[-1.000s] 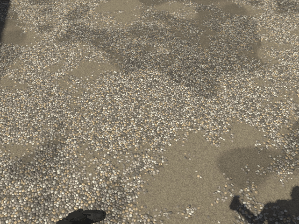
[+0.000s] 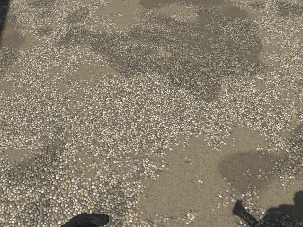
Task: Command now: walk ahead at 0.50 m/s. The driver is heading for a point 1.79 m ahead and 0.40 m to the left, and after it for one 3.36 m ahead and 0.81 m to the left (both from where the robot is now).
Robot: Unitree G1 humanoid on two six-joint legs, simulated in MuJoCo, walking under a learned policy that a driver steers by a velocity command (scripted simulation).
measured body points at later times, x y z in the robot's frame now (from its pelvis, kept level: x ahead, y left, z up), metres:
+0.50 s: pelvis +0.00 +0.00 +0.00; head -0.01 +0.00 +0.45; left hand +0.22 +0.19 -0.07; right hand +0.19 -0.20 -0.08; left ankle -0.03 +0.11 -0.72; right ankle +0.02 -0.09 -0.72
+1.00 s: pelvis +0.00 +0.00 +0.00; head -0.01 +0.00 +0.45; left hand +0.22 +0.19 -0.07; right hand +0.19 -0.19 -0.08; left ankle -0.03 +0.11 -0.72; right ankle +0.02 -0.09 -0.72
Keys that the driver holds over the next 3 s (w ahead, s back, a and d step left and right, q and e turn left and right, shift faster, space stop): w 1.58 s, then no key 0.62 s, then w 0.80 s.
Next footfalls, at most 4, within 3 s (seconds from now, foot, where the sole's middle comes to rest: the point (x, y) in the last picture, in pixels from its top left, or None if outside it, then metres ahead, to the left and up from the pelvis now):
none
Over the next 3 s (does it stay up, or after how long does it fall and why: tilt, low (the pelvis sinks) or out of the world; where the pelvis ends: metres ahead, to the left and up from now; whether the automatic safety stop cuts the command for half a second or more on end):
stays up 0.00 0.00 0.00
